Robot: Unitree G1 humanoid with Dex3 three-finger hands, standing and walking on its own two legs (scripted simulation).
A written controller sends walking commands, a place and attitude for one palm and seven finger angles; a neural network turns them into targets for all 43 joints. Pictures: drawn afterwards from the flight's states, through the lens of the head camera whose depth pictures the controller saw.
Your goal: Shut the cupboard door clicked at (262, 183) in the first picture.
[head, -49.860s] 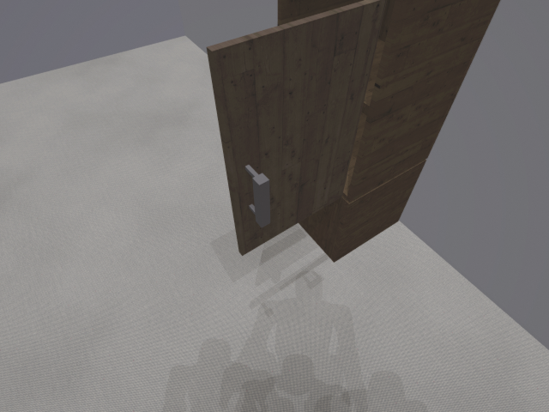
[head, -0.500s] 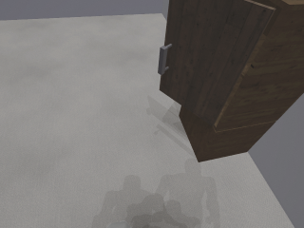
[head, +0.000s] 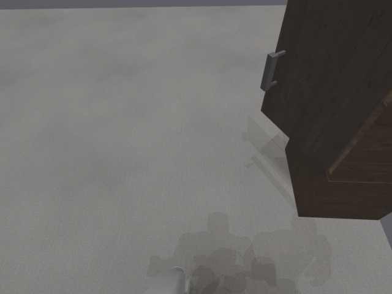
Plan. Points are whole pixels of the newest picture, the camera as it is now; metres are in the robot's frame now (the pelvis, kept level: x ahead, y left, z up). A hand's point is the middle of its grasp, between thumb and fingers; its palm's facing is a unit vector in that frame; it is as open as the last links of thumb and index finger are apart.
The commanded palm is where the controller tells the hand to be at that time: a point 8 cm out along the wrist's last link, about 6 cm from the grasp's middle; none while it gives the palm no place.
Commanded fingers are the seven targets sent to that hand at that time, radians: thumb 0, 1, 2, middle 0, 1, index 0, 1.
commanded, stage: walk to a spot facing it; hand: left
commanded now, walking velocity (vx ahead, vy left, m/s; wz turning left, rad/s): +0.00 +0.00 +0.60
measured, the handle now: (273, 70) +0.86 -0.25 -0.08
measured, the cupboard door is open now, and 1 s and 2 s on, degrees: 33 33 33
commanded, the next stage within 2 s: turn to face it in 1.54 s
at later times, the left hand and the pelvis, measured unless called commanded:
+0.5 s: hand out of the picture +0.02 +0.24 -0.16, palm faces +0.36 -0.90 -0.25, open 7.4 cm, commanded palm none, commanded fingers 0.00 0.90 0.90 -0.20 -0.30 -0.20 -0.30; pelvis +0.02 +0.01 +0.00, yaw +19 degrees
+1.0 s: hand out of the picture +0.01 +0.16 -0.16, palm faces +0.67 -0.72 -0.20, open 7.4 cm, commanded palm none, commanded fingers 0.00 0.90 0.90 -0.20 -0.30 -0.20 -0.30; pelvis +0.14 +0.04 +0.00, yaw +40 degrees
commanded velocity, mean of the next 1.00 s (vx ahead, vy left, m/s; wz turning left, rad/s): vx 0.19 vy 0.00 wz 0.60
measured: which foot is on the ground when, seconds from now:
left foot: up 0.00-0.26, down 0.28-0.64, up 0.66-1.00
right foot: down 0.00-0.28, up 0.30-0.62, down 0.64-1.00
